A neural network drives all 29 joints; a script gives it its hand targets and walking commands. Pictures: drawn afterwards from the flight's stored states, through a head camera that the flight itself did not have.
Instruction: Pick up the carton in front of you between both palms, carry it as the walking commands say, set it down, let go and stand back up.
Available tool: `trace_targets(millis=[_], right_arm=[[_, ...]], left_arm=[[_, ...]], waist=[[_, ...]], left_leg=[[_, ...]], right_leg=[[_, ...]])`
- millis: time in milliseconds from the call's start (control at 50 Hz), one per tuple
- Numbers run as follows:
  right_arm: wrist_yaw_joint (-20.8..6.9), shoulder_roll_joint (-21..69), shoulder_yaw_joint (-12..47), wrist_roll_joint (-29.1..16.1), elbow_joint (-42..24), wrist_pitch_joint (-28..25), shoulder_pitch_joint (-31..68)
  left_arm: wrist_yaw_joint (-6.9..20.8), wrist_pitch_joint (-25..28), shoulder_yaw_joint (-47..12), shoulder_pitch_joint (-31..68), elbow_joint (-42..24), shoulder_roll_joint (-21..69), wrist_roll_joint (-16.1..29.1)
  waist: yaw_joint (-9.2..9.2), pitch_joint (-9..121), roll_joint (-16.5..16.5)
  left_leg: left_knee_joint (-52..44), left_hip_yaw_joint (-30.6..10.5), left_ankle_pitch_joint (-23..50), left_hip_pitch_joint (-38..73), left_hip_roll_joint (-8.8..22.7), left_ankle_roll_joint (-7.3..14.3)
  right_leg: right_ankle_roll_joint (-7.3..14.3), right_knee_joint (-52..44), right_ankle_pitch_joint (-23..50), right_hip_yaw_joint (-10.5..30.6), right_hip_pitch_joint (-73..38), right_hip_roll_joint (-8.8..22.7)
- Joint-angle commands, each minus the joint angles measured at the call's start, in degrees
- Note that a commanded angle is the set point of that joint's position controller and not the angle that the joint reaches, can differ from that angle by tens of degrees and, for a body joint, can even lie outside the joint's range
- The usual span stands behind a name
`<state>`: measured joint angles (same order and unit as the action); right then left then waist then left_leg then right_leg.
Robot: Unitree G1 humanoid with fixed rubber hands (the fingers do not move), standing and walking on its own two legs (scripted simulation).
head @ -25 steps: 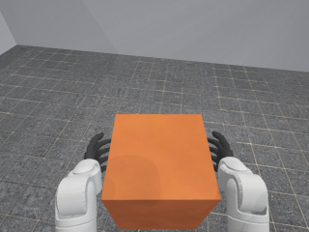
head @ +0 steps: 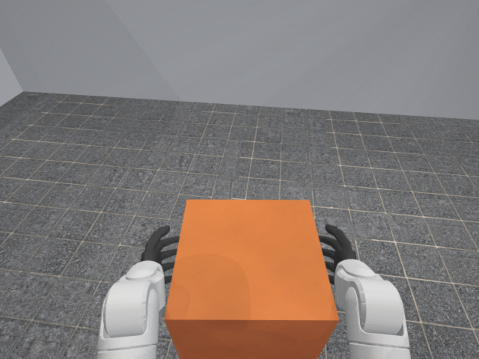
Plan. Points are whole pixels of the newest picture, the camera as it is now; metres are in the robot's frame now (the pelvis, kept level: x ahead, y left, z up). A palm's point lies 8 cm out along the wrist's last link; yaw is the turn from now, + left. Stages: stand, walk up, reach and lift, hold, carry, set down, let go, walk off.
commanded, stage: carry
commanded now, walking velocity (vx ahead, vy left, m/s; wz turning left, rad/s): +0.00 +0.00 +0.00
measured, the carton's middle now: (247, 290) +0.26 +0.00 -0.01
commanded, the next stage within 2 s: hold in 1.34 s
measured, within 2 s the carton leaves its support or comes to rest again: neither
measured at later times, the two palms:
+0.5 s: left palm (159, 285) +0.25 +0.14 +0.04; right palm (344, 283) +0.25 -0.16 +0.04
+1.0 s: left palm (158, 299) +0.23 +0.14 +0.04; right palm (354, 297) +0.23 -0.16 +0.04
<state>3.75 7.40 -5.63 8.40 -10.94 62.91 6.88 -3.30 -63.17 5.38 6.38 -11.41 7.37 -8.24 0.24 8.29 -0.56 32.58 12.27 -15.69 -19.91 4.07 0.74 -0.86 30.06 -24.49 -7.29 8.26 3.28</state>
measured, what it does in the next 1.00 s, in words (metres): shifts its weight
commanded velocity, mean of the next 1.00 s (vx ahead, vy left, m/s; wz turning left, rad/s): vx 0.00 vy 0.00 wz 0.00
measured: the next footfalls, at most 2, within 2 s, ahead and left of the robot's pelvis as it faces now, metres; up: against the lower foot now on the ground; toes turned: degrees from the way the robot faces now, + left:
none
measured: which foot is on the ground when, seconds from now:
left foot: down 0.00-1.00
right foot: down 0.00-1.00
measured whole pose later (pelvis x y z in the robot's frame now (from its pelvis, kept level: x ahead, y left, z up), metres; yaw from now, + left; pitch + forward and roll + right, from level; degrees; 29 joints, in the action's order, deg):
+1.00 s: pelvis -0.06 -0.01 +0.00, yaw +0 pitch +2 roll +0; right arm 0.9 8.0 -9.7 13.3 8.9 42.1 11.5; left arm -0.7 -42.5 9.2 11.0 8.4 7.9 -13.3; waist 0.2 5.9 -0.3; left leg 29.3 11.5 -9.3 -21.1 5.6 0.6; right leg 1.5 30.4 -21.1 -8.0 11.0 1.4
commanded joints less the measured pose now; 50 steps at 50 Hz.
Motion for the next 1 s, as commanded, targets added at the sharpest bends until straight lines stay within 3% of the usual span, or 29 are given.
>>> trace_targets(millis=[0, 100, 260, 340, 420, 560, 780, 980], right_arm=[[-14.1, 50.8, 39.8, -19.3, -2.4, -3.8, 24.1], [-13.6, 47.4, 37.2, -16.2, 0.2, -8.4, 21.9], [-13.1, 43.3, 28.6, -9.4, 9.7, -17.5, 24.0], [-13.2, 43.7, 23.8, -6.2, 16.7, -22.7, 27.3], [-14.0, 47.4, 22.9, -5.3, 20.7, -26.3, 30.4], [-14.9, 51.3, 27.4, -8.2, 17.8, -24.5, 29.2], [-14.9, 50.2, 27.3, -8.5, 16.2, -22.6, 29.4], [-14.9, 50.0, 26.8, -8.1, 16.9, -22.4, 28.7]], left_arm=[[13.9, 4.0, -39.1, 24.5, -2.8, 50.3, 19.2], [13.3, 8.8, -36.8, 22.8, -0.3, 47.1, 16.1], [12.6, 17.9, -28.5, 24.7, 9.3, 43.1, 9.3], [12.7, 23.0, -23.5, 28.0, 16.3, 43.6, 6.0], [13.5, 26.6, -22.7, 31.3, 20.2, 47.5, 5.3], [14.4, 24.9, -27.5, 30.3, 17.3, 51.4, 8.2], [14.3, 22.9, -27.5, 30.2, 15.5, 50.1, 8.4], [14.3, 22.7, -27.1, 29.6, 16.0, 49.9, 8.1]], waist=[[-0.24, 12.6, -1.5], [-0.27, 12.3, -1.3], [-0.29, 9.7, -0.1], [-0.31, 8.9, 0.2], [-0.26, 9.0, 0.1], [-0.22, 10.7, 0.2], [-0.16, 9.1, 0.4], [-0.11, 9.5, 0.4]], left_leg=[[1.5, -5.0, 32.4, 11.5, 5.1, 0.4], [1.4, -5.0, 28.6, 11.2, 5.2, 0.5], [-0.8, -6.0, 25.9, 11.1, 6.1, 0.6], [-2.3, -6.3, 22.4, 11.0, 6.1, 0.5], [-3.4, -6.6, 19.6, 11.2, 6.1, 0.6], [-3.9, -6.6, 19.7, 11.6, 6.3, 0.6], [-5.1, -6.9, 16.6, 10.1, 6.3, 0.3], [-5.2, -6.9, 16.6, 10.1, 6.3, 0.1]], right_leg=[[0.3, -0.7, 45.9, 3.5, -1.1, 6.7], [0.8, -0.8, 43.1, 3.4, -0.8, 6.7], [1.4, -2.9, 31.1, 3.4, 2.0, 5.9], [1.8, -4.3, 25.4, 3.7, 3.2, 5.6], [2.3, -5.3, 22.0, 4.2, 3.9, 5.4], [2.5, -5.1, 21.6, 4.4, 3.4, 5.4], [2.7, -6.0, 17.2, 5.0, 5.6, 5.2], [2.9, -5.9, 17.4, 5.2, 5.9, 5.2]])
